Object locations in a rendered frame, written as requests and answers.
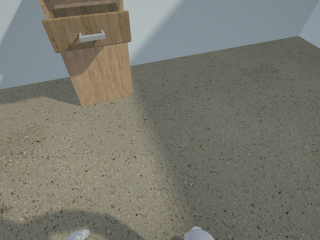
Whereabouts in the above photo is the drawer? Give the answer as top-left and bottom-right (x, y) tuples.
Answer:
(41, 2), (132, 53)

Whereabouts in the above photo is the handle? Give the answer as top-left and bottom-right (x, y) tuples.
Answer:
(79, 30), (106, 42)

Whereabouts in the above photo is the right robot thigh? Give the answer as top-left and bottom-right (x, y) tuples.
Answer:
(184, 229), (214, 240)

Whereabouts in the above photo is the cabinet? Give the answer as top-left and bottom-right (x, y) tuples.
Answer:
(38, 0), (134, 107)

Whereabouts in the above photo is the left robot hand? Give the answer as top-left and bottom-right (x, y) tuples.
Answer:
(65, 229), (90, 240)

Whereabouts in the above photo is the right robot shin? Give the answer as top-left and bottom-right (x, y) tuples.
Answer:
(190, 226), (202, 231)

